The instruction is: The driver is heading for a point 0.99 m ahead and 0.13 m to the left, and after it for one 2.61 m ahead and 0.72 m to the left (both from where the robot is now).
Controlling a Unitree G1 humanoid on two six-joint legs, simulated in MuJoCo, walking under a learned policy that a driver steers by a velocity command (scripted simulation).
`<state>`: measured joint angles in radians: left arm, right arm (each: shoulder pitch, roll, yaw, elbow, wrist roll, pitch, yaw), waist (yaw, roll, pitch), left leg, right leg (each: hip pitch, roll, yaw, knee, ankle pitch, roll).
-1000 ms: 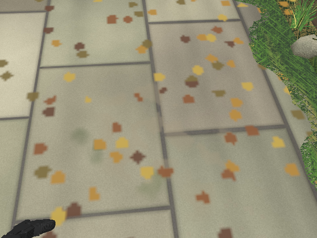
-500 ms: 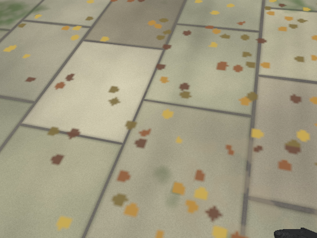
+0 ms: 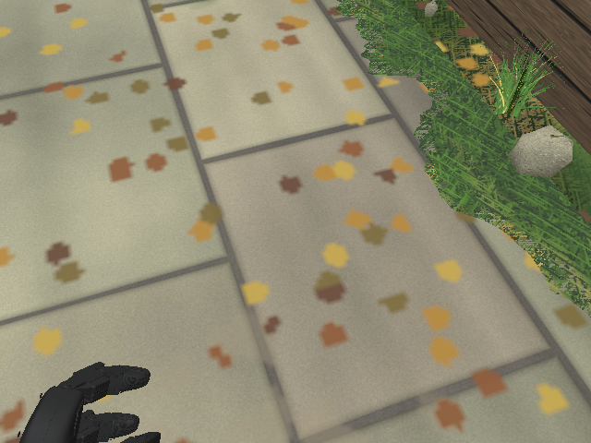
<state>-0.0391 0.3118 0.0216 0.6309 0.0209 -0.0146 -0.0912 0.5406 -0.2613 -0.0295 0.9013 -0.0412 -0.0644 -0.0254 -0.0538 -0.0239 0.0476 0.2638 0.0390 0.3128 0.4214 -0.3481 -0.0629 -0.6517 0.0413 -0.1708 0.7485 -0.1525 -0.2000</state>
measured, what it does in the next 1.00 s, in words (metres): walks ahead, turning left: right foot, then left foot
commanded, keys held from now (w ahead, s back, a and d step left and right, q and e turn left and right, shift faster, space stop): w+e+shift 0.08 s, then w+q+shift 0.74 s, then q+shift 0.18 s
